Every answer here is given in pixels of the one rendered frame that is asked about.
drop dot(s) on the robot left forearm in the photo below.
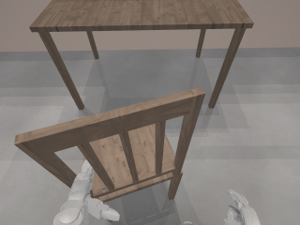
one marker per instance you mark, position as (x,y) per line
(72,212)

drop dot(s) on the robot left hand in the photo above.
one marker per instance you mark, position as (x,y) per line
(80,188)

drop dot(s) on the robot right hand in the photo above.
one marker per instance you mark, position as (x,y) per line
(246,215)

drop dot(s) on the chair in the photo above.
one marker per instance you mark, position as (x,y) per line
(127,147)

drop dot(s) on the table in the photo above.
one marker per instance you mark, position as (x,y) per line
(139,15)

